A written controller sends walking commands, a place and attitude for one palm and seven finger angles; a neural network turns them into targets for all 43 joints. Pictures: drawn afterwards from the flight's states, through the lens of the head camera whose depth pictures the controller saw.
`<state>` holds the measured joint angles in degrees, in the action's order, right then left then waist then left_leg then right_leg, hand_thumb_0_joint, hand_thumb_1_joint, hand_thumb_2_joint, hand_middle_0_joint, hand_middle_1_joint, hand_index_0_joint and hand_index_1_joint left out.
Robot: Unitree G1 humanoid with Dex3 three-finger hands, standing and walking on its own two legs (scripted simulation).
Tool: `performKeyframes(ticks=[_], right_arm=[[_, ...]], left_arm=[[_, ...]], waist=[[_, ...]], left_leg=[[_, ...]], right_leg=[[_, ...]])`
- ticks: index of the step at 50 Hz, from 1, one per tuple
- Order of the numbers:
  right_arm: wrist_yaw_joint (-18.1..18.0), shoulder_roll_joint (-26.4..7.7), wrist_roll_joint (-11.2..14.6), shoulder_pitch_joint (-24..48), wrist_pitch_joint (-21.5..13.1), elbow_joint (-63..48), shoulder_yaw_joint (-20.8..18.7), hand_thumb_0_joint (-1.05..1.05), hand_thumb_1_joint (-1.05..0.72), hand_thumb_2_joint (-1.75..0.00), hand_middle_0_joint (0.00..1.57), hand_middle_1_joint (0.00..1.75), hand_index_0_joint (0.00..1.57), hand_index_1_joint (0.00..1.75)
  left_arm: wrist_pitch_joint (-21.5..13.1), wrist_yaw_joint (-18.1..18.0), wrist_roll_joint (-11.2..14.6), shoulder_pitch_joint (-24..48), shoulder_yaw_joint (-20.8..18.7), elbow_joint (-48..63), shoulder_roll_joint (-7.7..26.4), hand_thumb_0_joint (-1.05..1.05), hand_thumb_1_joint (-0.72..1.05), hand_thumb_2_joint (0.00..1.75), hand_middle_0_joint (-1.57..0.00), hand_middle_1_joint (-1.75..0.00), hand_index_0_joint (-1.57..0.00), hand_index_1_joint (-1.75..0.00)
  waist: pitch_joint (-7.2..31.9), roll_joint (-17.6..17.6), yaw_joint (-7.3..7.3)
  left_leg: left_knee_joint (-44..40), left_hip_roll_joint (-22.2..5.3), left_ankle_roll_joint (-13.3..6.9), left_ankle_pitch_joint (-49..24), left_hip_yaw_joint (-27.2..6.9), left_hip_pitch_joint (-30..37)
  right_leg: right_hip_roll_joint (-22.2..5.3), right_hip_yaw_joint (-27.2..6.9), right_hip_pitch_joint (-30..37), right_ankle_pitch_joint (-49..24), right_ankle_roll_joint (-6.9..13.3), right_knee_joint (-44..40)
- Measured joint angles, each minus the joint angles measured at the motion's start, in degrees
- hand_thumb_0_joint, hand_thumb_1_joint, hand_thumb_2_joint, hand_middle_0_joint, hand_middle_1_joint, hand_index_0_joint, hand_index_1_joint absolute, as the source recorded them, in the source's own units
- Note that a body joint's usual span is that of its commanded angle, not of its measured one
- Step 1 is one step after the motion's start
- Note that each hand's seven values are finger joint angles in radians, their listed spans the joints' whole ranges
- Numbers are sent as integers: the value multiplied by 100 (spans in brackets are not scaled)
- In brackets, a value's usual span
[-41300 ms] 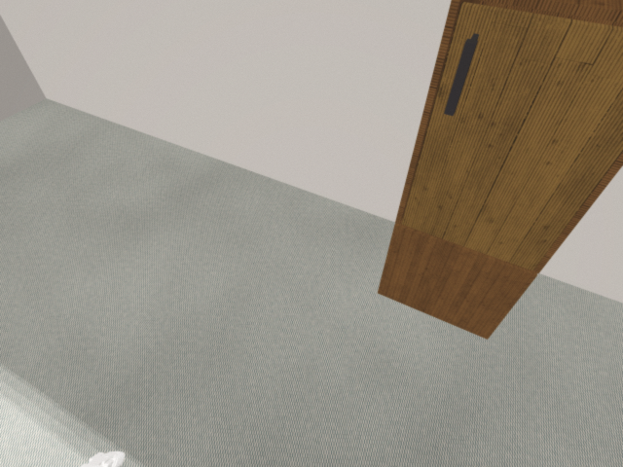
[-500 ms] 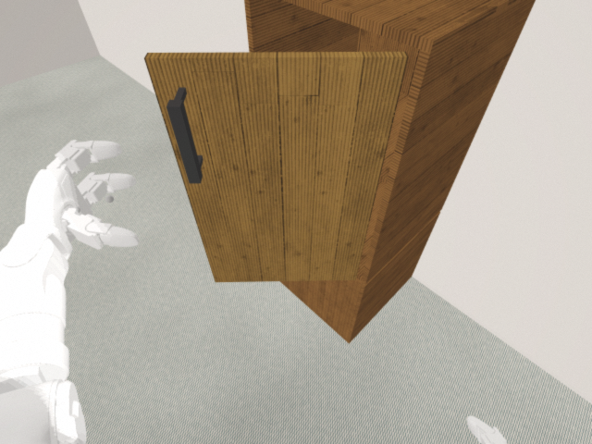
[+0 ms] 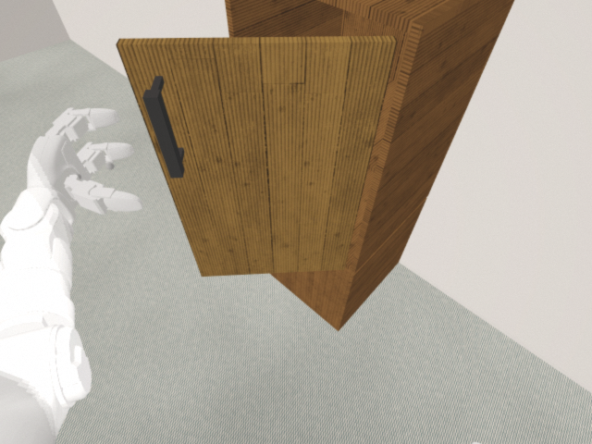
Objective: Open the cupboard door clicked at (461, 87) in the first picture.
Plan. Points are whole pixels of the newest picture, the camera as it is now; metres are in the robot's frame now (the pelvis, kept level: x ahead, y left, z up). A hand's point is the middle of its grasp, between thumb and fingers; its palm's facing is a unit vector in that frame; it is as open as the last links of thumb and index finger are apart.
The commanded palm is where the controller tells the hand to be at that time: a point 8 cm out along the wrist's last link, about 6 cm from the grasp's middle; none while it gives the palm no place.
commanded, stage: move the hooked fingers beside the handle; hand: left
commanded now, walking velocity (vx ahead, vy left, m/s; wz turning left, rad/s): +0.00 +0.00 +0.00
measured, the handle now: (168, 129) +0.53 +0.20 +0.14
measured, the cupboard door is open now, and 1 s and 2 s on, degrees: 46 46 46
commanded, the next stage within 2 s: slide the fingers in behind the handle in 1.14 s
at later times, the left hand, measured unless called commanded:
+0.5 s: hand (125, 141) +0.50 +0.25 +0.14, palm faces +0.06 -1.00 +0.01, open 14.0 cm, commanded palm +0.47 +0.31 +0.14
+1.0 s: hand (124, 145) +0.50 +0.25 +0.13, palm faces +0.07 -1.00 +0.02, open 14.0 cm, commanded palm +0.47 +0.31 +0.14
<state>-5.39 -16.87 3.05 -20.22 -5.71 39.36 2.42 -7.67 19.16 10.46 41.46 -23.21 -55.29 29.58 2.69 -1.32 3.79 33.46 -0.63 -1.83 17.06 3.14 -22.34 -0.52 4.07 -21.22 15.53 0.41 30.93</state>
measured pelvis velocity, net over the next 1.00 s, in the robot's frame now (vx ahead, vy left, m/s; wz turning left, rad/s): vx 0.02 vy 0.01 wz -0.02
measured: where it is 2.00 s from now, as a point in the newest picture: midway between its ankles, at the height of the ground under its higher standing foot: outside the picture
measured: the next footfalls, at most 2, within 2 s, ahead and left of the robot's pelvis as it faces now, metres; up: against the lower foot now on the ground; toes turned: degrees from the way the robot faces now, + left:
none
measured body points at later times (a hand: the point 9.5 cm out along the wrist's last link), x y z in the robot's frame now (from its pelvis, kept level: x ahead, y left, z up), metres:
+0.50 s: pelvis +0.00 +0.00 -0.01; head +0.08 +0.01 +0.43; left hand +0.49 +0.30 +0.14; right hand -0.02 -0.28 -0.12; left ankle +0.00 +0.09 -0.73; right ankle +0.00 -0.12 -0.73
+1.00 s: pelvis +0.02 +0.01 -0.01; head +0.09 +0.02 +0.44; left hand +0.49 +0.31 +0.13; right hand +0.05 -0.26 -0.12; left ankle +0.00 +0.10 -0.73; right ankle +0.00 -0.12 -0.73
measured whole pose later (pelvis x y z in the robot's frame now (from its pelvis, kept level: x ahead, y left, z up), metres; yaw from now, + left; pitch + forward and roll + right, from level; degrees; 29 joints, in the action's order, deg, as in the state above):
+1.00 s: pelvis +0.02 +0.01 -0.01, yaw -1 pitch +13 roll -2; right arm -3.6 -16.1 1.8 -22.2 1.4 36.7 2.3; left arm -10.4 19.9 7.5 49.7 -25.8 -64.8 34.7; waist 4.8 -1.1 6.6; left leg 38.7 -1.6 -2.2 20.8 3.4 -30.4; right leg 0.3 3.5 -28.5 17.7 -0.2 33.8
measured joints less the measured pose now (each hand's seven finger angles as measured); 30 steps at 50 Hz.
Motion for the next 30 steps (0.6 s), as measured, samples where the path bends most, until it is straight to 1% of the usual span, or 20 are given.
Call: performKeyframes(ticks=[2,8,12,16,22,27,30], right_arm=[[10,-6,-4,-17,55,0,14,1,-90,-90,20,30,20,30],[16,-33,-20,-129,169,-26,29,1,-90,-90,20,30,20,30],[3,-65,-31,-234,242,44,22,1,-90,-90,20,30,20,30],[3,-107,-60,-328,325,96,13,1,-90,-90,20,30,20,30],[48,-121,-107,-468,480,23,-17,1,-90,-90,20,30,20,30],[84,-82,-116,-556,604,-81,-18,1,-90,-90,20,30,20,30],[105,-44,-121,-581,647,-124,-26,1,-90,-90,20,30,20,30]], left_arm=[[-47,2,-42,128,-64,-237,86,-1,-50,30,-30,-120,-30,-120],[-204,35,-234,553,-184,-876,490,-1,-50,30,-30,-120,-30,-120],[-328,142,-222,868,-179,-1177,690,-1,-50,30,-30,-120,-30,-120],[-326,217,-263,1178,-187,-1439,834,-1,-50,30,-30,-120,-30,-120],[-351,218,-353,1307,-336,-1570,984,-1,-50,30,-30,-120,-30,-120],[-360,219,-397,1194,-451,-1508,1001,-1,-50,30,-30,-120,-30,-120],[-381,199,-411,1068,-497,-1375,961,-1,-50,30,-30,-120,-30,-120]], waist=[[7,12,53],[-19,39,217],[-28,46,283],[-15,33,362],[42,30,464],[72,43,497],[92,44,488]], left_leg=[[32,-13,1,12,12,-53],[186,-57,16,48,1,-333],[284,-76,19,73,-24,-530],[368,-86,15,98,-41,-730],[423,-116,0,148,26,-899],[454,-138,-12,209,77,-941],[463,-145,-18,243,90,-936]], right_leg=[[11,-13,-61,7,3,34],[48,-3,-323,24,24,148],[63,19,-494,30,29,201],[70,34,-670,37,26,243],[96,-36,-862,46,9,280],[118,-90,-917,71,-6,290],[125,-106,-909,89,-15,280]])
